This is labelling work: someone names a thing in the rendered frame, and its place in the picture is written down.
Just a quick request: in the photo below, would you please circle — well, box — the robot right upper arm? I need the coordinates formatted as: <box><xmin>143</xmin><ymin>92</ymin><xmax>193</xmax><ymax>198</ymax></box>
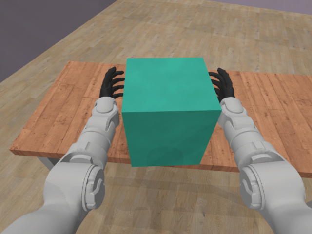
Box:
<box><xmin>239</xmin><ymin>161</ymin><xmax>312</xmax><ymax>234</ymax></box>

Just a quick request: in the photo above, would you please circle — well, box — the robot left upper arm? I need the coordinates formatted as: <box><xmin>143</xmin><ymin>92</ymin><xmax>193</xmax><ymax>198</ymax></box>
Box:
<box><xmin>0</xmin><ymin>162</ymin><xmax>105</xmax><ymax>234</ymax></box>

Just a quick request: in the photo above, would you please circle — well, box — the left robot forearm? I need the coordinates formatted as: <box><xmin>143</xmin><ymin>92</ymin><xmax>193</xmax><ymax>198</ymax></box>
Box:
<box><xmin>43</xmin><ymin>97</ymin><xmax>120</xmax><ymax>200</ymax></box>

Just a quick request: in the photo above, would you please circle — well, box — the carton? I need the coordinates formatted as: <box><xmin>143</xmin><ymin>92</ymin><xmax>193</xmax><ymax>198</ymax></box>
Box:
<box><xmin>121</xmin><ymin>58</ymin><xmax>222</xmax><ymax>167</ymax></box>

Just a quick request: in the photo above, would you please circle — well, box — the table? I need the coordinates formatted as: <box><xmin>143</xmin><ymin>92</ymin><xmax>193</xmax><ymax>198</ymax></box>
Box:
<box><xmin>9</xmin><ymin>61</ymin><xmax>312</xmax><ymax>208</ymax></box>

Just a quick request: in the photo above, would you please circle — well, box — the right robot hand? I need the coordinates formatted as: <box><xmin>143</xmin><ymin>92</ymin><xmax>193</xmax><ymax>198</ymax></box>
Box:
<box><xmin>208</xmin><ymin>68</ymin><xmax>235</xmax><ymax>103</ymax></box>

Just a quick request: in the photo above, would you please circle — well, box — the left robot hand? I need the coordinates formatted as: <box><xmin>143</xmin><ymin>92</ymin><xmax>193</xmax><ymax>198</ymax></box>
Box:
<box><xmin>99</xmin><ymin>67</ymin><xmax>125</xmax><ymax>99</ymax></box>

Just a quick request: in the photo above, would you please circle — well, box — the right robot forearm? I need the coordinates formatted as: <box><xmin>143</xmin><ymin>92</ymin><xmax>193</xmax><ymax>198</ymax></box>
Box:
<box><xmin>217</xmin><ymin>97</ymin><xmax>306</xmax><ymax>198</ymax></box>

